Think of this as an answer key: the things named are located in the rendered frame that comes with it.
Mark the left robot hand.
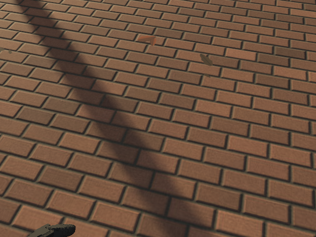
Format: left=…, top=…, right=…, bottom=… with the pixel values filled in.
left=28, top=224, right=76, bottom=237

